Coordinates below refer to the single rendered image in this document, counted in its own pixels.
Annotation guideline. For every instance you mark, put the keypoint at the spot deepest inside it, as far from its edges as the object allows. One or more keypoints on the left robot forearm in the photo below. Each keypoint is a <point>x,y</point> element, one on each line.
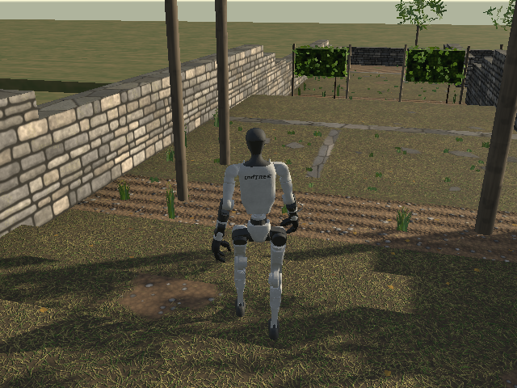
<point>221,223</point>

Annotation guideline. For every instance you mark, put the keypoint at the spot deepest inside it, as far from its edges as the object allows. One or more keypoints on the right robot foot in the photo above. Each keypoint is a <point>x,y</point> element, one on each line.
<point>273,332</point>

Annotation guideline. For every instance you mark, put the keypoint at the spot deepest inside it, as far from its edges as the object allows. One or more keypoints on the right robot forearm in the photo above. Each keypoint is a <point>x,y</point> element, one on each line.
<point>292,210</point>

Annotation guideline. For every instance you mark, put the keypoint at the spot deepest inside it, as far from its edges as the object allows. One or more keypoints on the robot right hand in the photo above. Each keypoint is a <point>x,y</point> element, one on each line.
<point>287,222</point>

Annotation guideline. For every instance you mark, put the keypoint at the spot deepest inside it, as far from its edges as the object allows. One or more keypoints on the right robot upper arm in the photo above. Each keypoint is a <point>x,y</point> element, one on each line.
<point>282,170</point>

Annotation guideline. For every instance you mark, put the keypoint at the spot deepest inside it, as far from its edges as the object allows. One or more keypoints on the robot left hand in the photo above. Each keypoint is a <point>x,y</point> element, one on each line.
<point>216,249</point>

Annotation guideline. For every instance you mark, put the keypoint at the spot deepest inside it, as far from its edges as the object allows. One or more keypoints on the right robot thigh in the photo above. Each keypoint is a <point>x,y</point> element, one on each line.
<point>278,244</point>

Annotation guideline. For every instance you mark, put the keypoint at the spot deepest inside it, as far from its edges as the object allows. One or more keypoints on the left robot upper arm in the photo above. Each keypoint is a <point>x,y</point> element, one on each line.
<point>228,186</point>

